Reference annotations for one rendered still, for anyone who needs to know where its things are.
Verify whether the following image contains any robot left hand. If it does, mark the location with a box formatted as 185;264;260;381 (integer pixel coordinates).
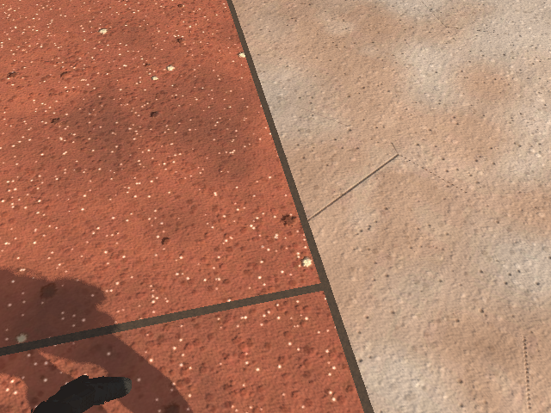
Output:
31;375;132;413

